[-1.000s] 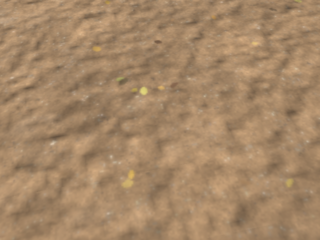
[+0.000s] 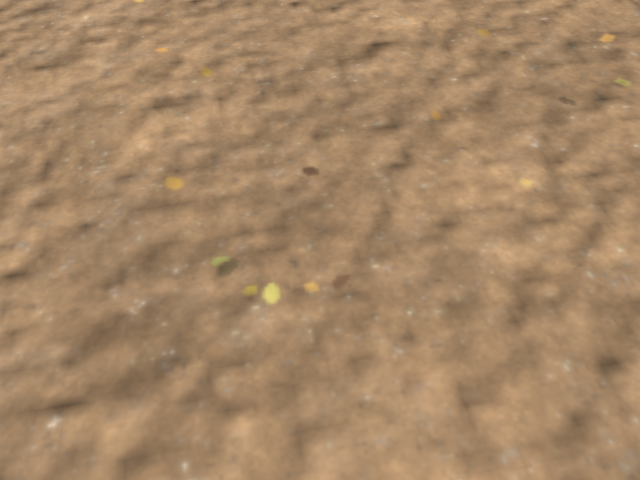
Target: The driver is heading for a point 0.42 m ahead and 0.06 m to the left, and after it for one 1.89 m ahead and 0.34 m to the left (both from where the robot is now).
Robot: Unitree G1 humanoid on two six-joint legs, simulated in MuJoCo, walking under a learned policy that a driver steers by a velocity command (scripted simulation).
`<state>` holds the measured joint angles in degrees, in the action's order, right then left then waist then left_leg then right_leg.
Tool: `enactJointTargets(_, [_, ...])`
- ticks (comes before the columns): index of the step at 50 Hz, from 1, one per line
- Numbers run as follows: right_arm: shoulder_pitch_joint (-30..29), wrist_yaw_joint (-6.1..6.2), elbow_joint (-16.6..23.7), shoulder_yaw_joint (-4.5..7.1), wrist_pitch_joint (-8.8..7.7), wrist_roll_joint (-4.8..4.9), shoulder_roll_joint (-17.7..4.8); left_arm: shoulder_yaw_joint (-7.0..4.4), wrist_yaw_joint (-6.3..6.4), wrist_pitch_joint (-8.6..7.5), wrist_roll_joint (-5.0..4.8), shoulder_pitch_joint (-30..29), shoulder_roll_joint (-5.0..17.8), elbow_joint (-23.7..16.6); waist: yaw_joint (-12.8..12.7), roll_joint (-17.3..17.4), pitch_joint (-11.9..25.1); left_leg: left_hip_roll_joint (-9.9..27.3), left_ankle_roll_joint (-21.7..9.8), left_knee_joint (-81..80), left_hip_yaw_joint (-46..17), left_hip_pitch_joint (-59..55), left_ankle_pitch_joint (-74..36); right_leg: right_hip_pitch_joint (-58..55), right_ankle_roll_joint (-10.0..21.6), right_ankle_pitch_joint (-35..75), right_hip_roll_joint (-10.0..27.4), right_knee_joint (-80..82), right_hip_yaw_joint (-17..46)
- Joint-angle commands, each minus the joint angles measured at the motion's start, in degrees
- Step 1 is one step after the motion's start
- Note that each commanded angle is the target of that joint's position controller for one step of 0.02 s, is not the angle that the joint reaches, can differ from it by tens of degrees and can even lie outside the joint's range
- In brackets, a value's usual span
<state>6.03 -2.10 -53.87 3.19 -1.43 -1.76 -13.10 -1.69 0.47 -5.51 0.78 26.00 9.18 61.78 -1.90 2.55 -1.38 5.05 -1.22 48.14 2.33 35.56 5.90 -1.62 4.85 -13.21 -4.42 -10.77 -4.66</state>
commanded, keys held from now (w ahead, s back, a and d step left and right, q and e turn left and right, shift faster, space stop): w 1.00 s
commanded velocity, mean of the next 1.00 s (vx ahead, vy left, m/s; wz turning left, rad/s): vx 0.50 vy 0.00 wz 0.00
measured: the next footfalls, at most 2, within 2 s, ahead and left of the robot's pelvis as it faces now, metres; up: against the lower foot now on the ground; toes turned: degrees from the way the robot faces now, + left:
left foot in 0.20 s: +0.28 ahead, +0.10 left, +0.00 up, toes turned +5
right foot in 0.74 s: +0.59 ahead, -0.08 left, +0.00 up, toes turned -4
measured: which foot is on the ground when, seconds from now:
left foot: up 0.00-0.18, down 0.20-0.76, up 0.78-1.00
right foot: down 0.00-0.20, up 0.22-0.72, down 0.74-1.00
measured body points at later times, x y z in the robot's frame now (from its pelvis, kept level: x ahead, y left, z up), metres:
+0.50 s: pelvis +0.27 +0.04 +0.00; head +0.29 +0.05 +0.45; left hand +0.38 +0.28 -0.14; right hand +0.23 -0.20 -0.14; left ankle +0.24 +0.09 -0.75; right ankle +0.38 -0.12 -0.68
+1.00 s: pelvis +0.55 -0.01 +0.00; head +0.57 -0.02 +0.45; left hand +0.53 +0.24 -0.14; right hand +0.63 -0.26 -0.14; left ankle +0.58 +0.14 -0.67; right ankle +0.55 -0.07 -0.75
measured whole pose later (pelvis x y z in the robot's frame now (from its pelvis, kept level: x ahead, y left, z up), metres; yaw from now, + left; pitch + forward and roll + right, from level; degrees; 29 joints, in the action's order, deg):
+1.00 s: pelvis +0.55 -0.01 +0.00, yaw +1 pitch -1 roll -1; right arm 11.3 -1.2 -55.2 3.5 -2.4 -2.1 -12.8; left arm -3.1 0.2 -5.3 0.8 20.2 11.2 60.5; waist -0.4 1.9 -2.5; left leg 5.1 -2.6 59.7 -0.5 31.6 13.1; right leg 6.9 5.8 -9.8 -4.5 -16.9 -6.0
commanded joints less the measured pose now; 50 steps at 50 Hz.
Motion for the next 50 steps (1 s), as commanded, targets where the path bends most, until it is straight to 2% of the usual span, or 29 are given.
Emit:
enactJointTargets(1, [-8.09,0.09,5.07,-0.66,-0.60,0.44,-0.90,-1.04,0.28,-0.70,0.10,2.48,7.49,-1.25,-0.27,-6.66,-5.00,-1.78,-0.32,-8.10,2.83,1.41,-3.79,1.61,5.62,26.67,14.60,3.52,6.84])
enactJointTargets(4, [-10.60,0.43,6.39,-0.75,-0.88,0.55,-1.63,-1.14,0.62,-0.49,0.39,4.13,7.92,-0.01,-0.49,-6.76,-5.76,-2.67,-2.52,-12.85,3.44,-0.21,-3.16,-2.34,5.85,30.96,16.26,2.25,6.45])
enactJointTargets(6, [-8.78,0.79,6.32,-0.40,-1.30,0.58,-2.46,-1.33,0.87,-0.37,0.61,3.05,8.54,0.28,1.17,-6.74,-4.86,-4.07,-4.63,-15.04,3.87,-4.10,-0.21,-4.67,5.25,40.38,17.06,-1.63,5.44])
enactJointTargets(8, [0.59,1.57,3.50,0.62,-1.93,0.52,-4.14,-1.72,1.00,-0.12,0.80,1.51,9.79,0.35,5.30,-7.07,0.17,-7.33,-6.96,-16.94,4.81,-15.23,3.49,-5.49,3.98,53.91,16.58,-13.32,4.08])
enactJointTargets(9, [10.33,2.06,0.14,1.42,-2.44,0.14,-5.27,-1.74,0.90,0.18,0.55,0.47,9.92,0.11,9.32,-5.50,5.00,-7.82,-8.36,-20.46,4.83,-27.06,1.06,-1.68,2.95,51.34,14.63,-24.59,2.43])
enactJointTargets(10, [20.23,2.63,-2.03,2.69,-2.84,-1.30,-9.39,-1.21,0.63,0.23,0.04,0.67,8.31,-1.34,12.24,-1.27,11.36,2.87,-11.17,-21.25,-7.07,-41.98,6.94,10.27,2.06,32.90,11.83,-41.17,0.88])
enactJointTargets(11, [22.16,2.40,-2.10,3.82,-2.69,-1.78,-14.48,-0.30,-0.23,0.39,-1.76,8.10,1.94,-1.91,8.07,11.46,17.64,19.73,-19.95,-28.20,-37.50,-56.13,11.82,31.36,-0.35,-14.16,0.01,-63.38,0.16])
enactJointTargets(12, [17.01,1.96,-1.52,3.53,-1.91,0.71,-12.21,-1.75,-0.15,0.54,-0.32,3.25,7.67,-1.89,7.64,2.97,14.27,17.29,-18.95,-33.72,-41.33,-50.79,18.63,36.82,0.81,-14.41,1.80,-67.65,8.28])
enactJointTargets(13, [10.12,1.89,-0.29,2.52,-1.98,1.26,-8.64,-2.13,-0.31,0.37,-0.12,-2.43,8.31,-3.88,5.28,0.95,4.90,15.64,-16.80,-34.85,-31.22,-41.81,19.09,39.10,1.17,-8.46,5.21,-66.03,7.90])
enactJointTargets(14, [7.37,1.64,-0.05,1.57,-2.49,1.04,-5.06,-2.03,-0.45,0.07,0.03,-5.11,7.55,-4.42,4.07,-2.10,0.95,13.15,-15.04,-36.97,-25.24,-34.46,12.79,36.96,1.14,-4.53,7.14,-62.55,7.77])
enactJointTargets(16, [7.44,2.01,-1.66,0.40,-3.41,1.04,-1.63,-1.86,-0.81,1.31,1.30,-3.99,5.29,-3.92,0.76,-0.82,-0.92,8.54,-11.66,-38.66,-16.05,-26.54,3.02,30.60,0.08,-2.36,9.25,-57.05,7.51])
enactJointTargets(17, [9.09,2.13,-2.50,0.20,-3.89,0.94,-1.48,-1.79,-1.09,1.98,1.49,-3.35,4.29,-3.70,0.24,-0.44,-0.62,7.89,-11.39,-38.89,-13.99,-25.51,-0.36,29.11,-0.47,-2.23,9.24,-55.71,7.04])
enactJointTargets(19, [12.16,2.23,-3.75,0.40,-4.62,1.04,-3.16,-1.79,-1.43,2.90,1.65,-5.33,3.93,-4.61,-0.19,-0.46,-1.29,7.04,-11.59,-39.77,-11.18,-25.17,-4.62,30.78,-1.52,-0.89,9.70,-52.92,5.82])
enactJointTargets(22, [15.30,2.24,-4.51,0.40,-4.66,1.13,-4.36,-1.78,-1.78,3.55,1.49,-13.54,4.79,-7.66,1.04,-0.15,-3.69,6.01,-11.19,-42.05,-8.81,-26.78,-5.17,37.04,-3.13,5.17,11.07,-46.15,4.27])
enactJointTargets(27, [20.45,2.36,-5.65,-0.11,-4.52,1.13,-3.92,-0.99,-2.13,3.24,0.54,-24.27,4.08,-11.36,3.97,0.50,-4.55,4.33,-9.27,-41.59,-5.10,-31.49,-13.35,37.66,-3.98,13.02,9.66,-31.27,1.45])
enactJointTargets(32, [24.64,3.02,-7.48,-0.15,-4.11,0.41,-4.20,-0.81,-1.97,2.68,0.45,-30.61,4.76,-13.99,5.81,1.14,-5.28,6.79,-10.13,-38.24,-4.63,-40.91,-21.12,38.51,-2.03,10.82,7.69,-24.09,0.09])
enactJointTargets(34, [23.78,3.37,-7.72,0.07,-3.93,0.11,-4.86,-1.07,-1.83,2.19,0.42,-29.87,5.41,-14.42,4.54,1.51,-4.96,7.85,-9.74,-34.97,-4.08,-43.16,-28.63,35.65,-0.32,6.70,6.47,-21.67,-0.28])
enactJointTargets(35, [22.58,3.48,-7.60,0.21,-3.91,0.06,-5.35,-1.38,-1.58,1.90,0.42,-27.19,5.93,-13.80,2.96,1.95,-3.66,7.82,-9.05,-31.46,-3.25,-43.07,-36.64,31.01,0.79,4.29,4.86,-20.40,-0.99])
enactJointTargets(36, [21.77,3.48,-7.59,0.37,-3.82,0.06,-5.92,-1.94,-1.18,1.56,0.49,-21.57,6.83,-12.07,0.56,2.27,-0.85,7.37,-8.35,-25.22,-2.61,-42.73,-43.64,24.07,2.01,2.88,2.90,-18.86,-1.69])
enactJointTargets(37, [20.50,3.33,-7.34,0.32,-3.64,0.42,-5.92,-2.74,-0.66,0.99,0.91,-11.76,8.06,-8.78,-3.72,0.67,4.00,5.37,-7.16,-14.58,-0.68,-39.16,-42.99,12.06,3.61,5.74,1.96,-15.03,-2.00])
enactJointTargets(38, [19.64,3.09,-5.59,-0.24,-3.78,1.09,-4.54,-4.04,0.03,0.51,2.37,-1.06,12.13,-6.36,-7.44,-2.84,10.81,3.05,-6.01,0.95,0.80,-27.30,-26.77,-3.75,6.69,2.19,11.67,-14.62,8.57])
enactJointTargets(39, [25.89,2.31,-4.30,-1.15,-3.76,3.41,0.95,-5.53,-0.01,0.80,2.88,3.24,17.76,-5.72,-4.97,-16.47,18.24,-8.15,-3.16,23.76,3.74,-6.27,15.30,-19.09,15.20,-1.70,28.81,-9.18,37.46])
enactJointTargets(40, [21.92,2.57,-4.74,0.54,-3.59,1.85,-4.98,-5.01,-0.52,1.68,0.71,-1.45,15.07,-6.23,-4.11,-7.91,15.77,-7.31,-4.23,28.93,-5.10,-1.06,21.69,-14.80,14.22,-2.95,27.06,-5.28,41.35])
enactJointTargets(41, [17.38,2.42,-2.99,0.75,-3.77,1.57,-4.68,-4.13,-0.68,1.66,0.04,-8.16,12.26,-7.31,-1.60,-6.41,7.11,-4.34,-4.53,27.81,-5.56,1.32,16.78,-6.64,12.50,-1.86,25.20,-4.35,31.58])
enactJointTargets(42, [14.98,2.26,-2.57,0.58,-4.01,1.39,-3.68,-3.21,-0.89,1.20,0.23,-11.08,8.75,-7.53,-0.36,-3.73,2.96,-2.46,-4.43,24.76,-5.37,-0.01,13.27,0.11,10.89,3.29,22.68,-2.25,25.87])
enactJointTargets(44, [15.55,1.74,-2.79,0.53,-2.69,-0.07,-1.71,-1.99,-0.43,0.43,0.06,-11.77,5.11,-6.08,3.00,-4.97,0.12,-0.23,-3.43,18.96,-5.07,-5.23,10.86,8.34,7.37,8.90,17.96,0.20,17.50])
enactJointTargets(45, [16.21,1.37,-3.01,0.47,-1.98,-0.34,-0.77,-1.81,-0.28,0.00,0.10,-10.37,5.01,-5.35,3.56,-5.56,0.30,-0.28,-2.86,17.68,-4.60,-6.78,10.47,9.56,7.16,11.05,17.32,0.71,15.81])
enactJointTargets(47, [14.40,0.87,-2.15,0.49,-1.03,-0.62,-0.42,-2.03,-0.13,-0.74,-0.15,-7.56,6.76,-4.14,4.15,-5.39,-0.44,0.13,-1.76,15.28,-3.39,-5.46,8.97,10.36,7.57,14.15,16.50,1.96,13.39])
enactJointTargets(50, [6.50,0.54,0.83,0.43,-0.37,-0.48,-1.24,-2.09,-0.17,-0.85,-0.11,-4.82,8.06,-3.50,3.12,-5.20,-2.93,1.63,-0.14,8.79,-1.97,0.07,3.11,9.78,7.73,13.18,15.70,4.68,11.32])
